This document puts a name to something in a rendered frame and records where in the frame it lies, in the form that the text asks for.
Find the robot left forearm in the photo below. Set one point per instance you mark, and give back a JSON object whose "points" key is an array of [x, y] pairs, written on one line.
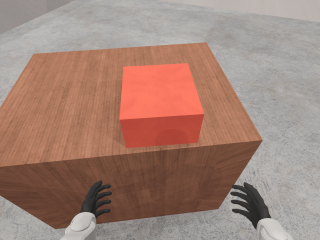
{"points": [[82, 227]]}

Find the carton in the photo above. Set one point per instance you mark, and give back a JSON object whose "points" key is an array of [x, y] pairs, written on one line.
{"points": [[159, 106]]}

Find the pedestal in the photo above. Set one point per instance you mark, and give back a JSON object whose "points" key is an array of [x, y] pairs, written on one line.
{"points": [[60, 133]]}

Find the robot right forearm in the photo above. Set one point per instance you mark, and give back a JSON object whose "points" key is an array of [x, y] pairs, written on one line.
{"points": [[271, 229]]}

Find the robot left hand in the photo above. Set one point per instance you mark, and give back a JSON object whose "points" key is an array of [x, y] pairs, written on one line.
{"points": [[90, 203]]}

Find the robot right hand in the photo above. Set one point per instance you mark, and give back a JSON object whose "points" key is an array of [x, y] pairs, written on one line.
{"points": [[254, 203]]}

